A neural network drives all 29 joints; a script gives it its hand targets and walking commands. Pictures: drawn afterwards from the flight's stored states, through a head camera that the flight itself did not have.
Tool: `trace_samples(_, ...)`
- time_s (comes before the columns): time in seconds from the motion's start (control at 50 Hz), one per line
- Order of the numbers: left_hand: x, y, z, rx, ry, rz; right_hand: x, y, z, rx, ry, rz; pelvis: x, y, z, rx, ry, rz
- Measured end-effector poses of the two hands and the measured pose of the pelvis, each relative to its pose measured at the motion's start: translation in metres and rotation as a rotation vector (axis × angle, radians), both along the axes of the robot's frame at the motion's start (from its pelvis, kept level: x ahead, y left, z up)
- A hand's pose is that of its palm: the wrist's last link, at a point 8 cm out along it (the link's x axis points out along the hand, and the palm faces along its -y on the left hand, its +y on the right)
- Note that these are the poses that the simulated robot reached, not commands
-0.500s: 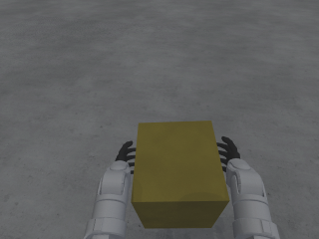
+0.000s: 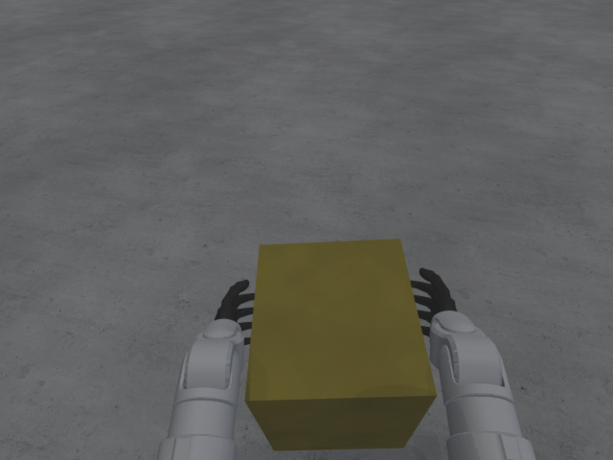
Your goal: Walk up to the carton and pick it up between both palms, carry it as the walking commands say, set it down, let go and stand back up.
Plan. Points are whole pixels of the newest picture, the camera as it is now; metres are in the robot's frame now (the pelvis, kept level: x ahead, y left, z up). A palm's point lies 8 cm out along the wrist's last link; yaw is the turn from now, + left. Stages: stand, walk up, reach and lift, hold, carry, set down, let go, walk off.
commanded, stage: reach and lift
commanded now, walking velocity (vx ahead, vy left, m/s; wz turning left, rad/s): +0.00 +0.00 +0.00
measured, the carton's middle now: (334, 350) +0.28 +0.00 -0.03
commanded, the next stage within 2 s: hold in 0.08 s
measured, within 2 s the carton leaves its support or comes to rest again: neither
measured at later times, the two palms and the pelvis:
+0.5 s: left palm (226, 327) +0.27 +0.15 +0.03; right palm (442, 328) +0.27 -0.14 +0.04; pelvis -0.01 +0.02 +0.00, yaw -1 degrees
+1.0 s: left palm (229, 330) +0.27 +0.15 +0.03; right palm (444, 329) +0.27 -0.14 +0.04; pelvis +0.00 +0.01 +0.00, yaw -1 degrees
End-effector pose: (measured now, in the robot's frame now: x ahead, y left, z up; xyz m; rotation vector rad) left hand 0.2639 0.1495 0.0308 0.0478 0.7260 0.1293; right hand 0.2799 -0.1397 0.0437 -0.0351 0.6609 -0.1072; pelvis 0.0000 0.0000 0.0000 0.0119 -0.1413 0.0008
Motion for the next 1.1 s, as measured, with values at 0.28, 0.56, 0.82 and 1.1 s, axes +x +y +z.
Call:
trace_samples(0.28, -0.002, 0.004, 0.001, -0.003, -0.007, -0.019, -0.007, 0.004, 0.002, 0.012, -0.006, -0.029, -0.016, 0.007, -0.003, -0.003, -0.004, -0.008)
trace_samples(0.56, 0.008, 0.001, 0.001, 0.001, -0.001, -0.047, -0.008, 0.0, -0.003, 0.037, 0.0, -0.072, -0.013, 0.019, -0.003, -0.005, 0.005, -0.024)
trace_samples(0.82, 0.008, 0.0, 0.001, 0.017, 0.005, -0.056, -0.008, -0.001, -0.004, 0.025, 0.005, -0.059, -0.002, 0.018, 0.0, -0.003, 0.01, -0.026)
trace_samples(1.1, -0.001, -0.002, 0.001, 0.021, 0.0, -0.037, -0.01, -0.003, -0.003, 0.018, -0.002, -0.031, -0.002, 0.009, 0.0, -0.002, 0.004, -0.015)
